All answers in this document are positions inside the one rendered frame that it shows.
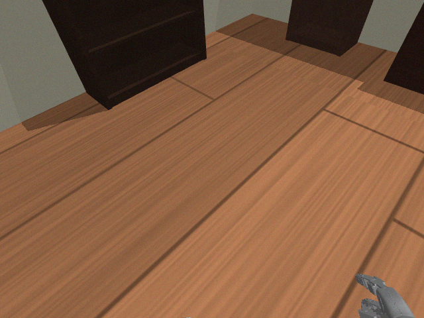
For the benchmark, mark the right robot hand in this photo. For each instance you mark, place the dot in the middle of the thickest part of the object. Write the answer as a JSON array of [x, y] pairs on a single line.
[[389, 305]]

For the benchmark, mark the bookshelf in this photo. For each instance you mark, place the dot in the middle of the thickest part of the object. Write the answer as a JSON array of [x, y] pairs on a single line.
[[120, 48], [333, 26]]

